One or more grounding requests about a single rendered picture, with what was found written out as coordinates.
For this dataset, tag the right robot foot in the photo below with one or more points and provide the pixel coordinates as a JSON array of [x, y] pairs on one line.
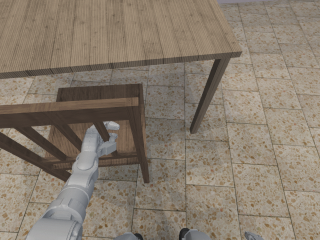
[[182, 233]]

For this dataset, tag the robot left forearm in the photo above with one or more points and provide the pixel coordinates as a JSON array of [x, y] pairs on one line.
[[76, 193]]

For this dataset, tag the robot left upper arm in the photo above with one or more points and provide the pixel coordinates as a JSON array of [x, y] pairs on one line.
[[56, 229]]

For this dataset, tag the robot left hand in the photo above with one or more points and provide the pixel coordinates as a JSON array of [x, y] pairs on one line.
[[93, 142]]

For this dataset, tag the table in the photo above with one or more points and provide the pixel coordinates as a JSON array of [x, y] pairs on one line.
[[47, 37]]

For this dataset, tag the chair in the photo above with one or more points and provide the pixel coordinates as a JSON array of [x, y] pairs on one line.
[[76, 109]]

